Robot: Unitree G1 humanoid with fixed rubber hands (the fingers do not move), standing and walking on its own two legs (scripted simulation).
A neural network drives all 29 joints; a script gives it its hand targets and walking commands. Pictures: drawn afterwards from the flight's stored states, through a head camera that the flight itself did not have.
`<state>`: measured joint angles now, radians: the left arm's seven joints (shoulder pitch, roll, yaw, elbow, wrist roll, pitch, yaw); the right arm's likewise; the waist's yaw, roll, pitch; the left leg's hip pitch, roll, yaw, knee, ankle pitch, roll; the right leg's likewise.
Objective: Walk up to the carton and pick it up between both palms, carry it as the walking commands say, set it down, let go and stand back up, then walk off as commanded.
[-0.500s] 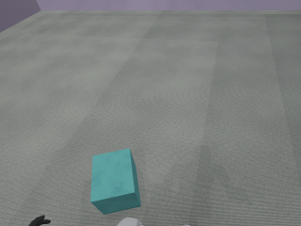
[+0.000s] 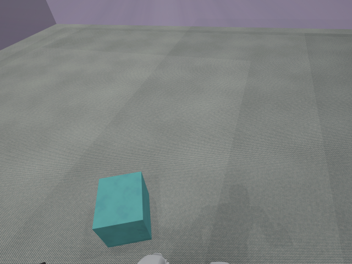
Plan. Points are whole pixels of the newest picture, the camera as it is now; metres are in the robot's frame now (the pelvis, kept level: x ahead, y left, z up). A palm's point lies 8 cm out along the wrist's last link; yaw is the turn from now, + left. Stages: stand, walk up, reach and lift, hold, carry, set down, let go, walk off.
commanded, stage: walk up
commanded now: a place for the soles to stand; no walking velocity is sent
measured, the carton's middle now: (125, 208) +0.59 +0.34 -0.59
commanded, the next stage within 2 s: none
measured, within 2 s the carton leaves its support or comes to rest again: neither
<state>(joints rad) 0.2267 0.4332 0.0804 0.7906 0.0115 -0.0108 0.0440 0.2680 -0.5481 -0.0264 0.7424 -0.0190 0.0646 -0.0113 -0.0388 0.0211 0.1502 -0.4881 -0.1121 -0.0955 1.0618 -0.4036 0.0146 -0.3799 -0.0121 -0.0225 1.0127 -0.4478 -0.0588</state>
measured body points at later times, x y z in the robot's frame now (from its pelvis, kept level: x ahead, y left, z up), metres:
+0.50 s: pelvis -0.10 +0.07 +0.03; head -0.10 +0.05 +0.48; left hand +0.02 +0.42 -0.03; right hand -0.09 -0.29 -0.08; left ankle -0.09 +0.18 -0.68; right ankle +0.00 -0.05 -0.61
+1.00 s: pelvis -0.05 +0.15 +0.03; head -0.04 +0.15 +0.47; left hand -0.02 +0.50 -0.06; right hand +0.06 -0.19 -0.06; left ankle +0.00 +0.29 -0.68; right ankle -0.06 -0.02 -0.66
